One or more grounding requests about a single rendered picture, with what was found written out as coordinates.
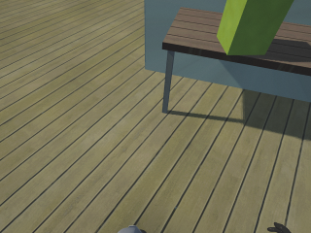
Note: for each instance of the carton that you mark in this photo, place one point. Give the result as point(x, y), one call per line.
point(248, 27)

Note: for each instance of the table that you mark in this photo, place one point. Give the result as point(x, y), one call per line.
point(194, 31)

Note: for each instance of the robot right hand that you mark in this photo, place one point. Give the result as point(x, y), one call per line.
point(279, 228)

